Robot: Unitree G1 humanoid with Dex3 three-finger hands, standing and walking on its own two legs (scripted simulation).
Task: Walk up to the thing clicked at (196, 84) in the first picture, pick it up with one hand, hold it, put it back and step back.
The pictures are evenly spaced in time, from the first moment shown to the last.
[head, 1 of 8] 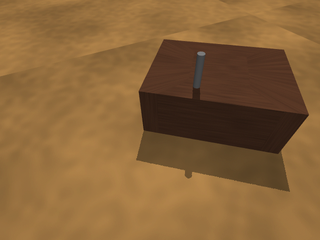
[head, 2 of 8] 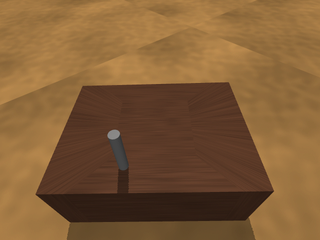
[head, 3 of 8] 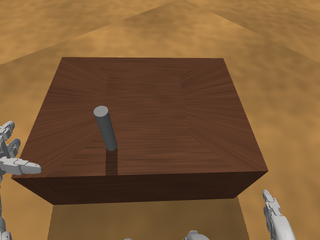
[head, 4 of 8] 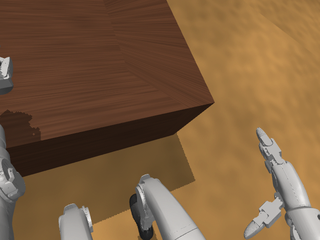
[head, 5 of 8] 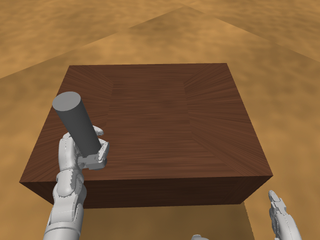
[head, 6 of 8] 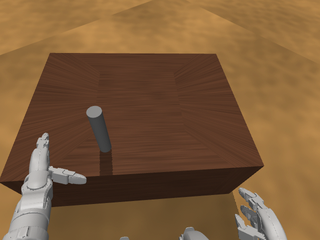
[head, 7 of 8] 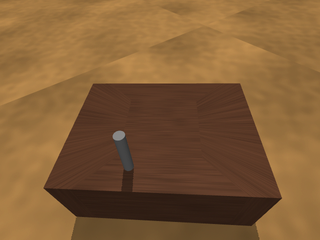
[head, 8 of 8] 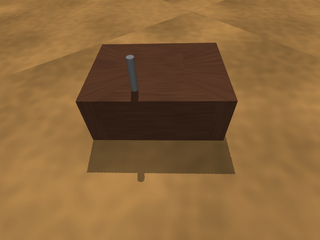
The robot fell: no
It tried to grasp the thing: yes
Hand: left
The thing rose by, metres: 0.29
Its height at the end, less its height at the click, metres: +0.00
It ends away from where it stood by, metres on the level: 0.01
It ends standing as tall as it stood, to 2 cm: yes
